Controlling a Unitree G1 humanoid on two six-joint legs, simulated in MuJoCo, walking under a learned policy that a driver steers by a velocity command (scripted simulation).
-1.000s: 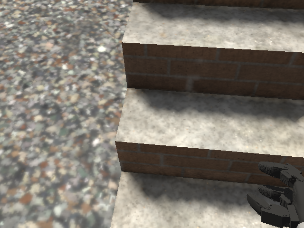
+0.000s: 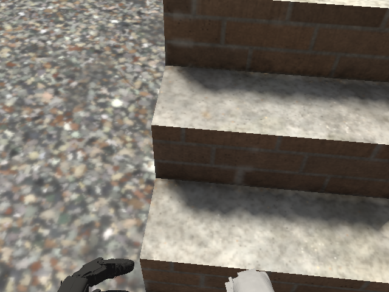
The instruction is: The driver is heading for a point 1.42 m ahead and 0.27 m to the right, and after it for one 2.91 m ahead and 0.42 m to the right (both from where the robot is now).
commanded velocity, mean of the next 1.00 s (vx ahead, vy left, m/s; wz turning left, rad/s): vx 0.12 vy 0.00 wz -0.41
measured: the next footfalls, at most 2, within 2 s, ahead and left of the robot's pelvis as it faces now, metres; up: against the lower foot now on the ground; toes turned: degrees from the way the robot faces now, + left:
right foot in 0.36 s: +0.26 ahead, -0.16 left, +0.21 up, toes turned -10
left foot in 0.98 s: +0.31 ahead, +0.05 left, +0.20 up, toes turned -22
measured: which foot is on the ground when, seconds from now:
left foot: down 0.00-0.38, up 0.40-0.96, down 0.98-1.00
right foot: up 0.00-0.34, down 0.36-0.98, up 1.00-1.00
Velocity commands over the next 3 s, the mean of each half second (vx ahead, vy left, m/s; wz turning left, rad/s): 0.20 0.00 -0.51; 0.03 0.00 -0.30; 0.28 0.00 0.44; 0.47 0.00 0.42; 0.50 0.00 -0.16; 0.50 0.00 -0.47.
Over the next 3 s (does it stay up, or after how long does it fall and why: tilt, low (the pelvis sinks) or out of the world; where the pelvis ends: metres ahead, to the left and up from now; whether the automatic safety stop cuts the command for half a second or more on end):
stays up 0.35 -0.23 0.31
